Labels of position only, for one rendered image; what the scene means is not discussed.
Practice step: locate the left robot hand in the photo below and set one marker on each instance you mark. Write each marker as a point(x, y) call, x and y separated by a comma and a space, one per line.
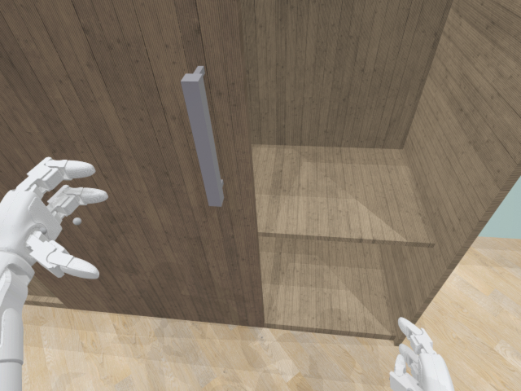
point(22, 214)

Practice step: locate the wardrobe door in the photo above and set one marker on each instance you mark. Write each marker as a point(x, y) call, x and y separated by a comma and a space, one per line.
point(37, 288)
point(99, 81)

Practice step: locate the left robot forearm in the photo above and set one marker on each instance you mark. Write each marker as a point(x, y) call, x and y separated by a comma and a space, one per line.
point(15, 275)

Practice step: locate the right robot hand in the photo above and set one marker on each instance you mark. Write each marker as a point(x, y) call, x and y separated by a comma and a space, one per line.
point(428, 369)

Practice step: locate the handle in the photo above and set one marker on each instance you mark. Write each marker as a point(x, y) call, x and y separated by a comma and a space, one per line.
point(197, 107)

